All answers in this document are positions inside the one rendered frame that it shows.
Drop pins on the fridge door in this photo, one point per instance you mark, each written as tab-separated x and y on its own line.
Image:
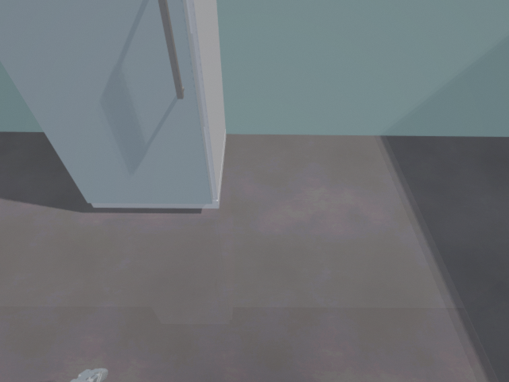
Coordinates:
97	77

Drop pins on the handle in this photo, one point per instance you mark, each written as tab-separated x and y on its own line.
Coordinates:
164	9

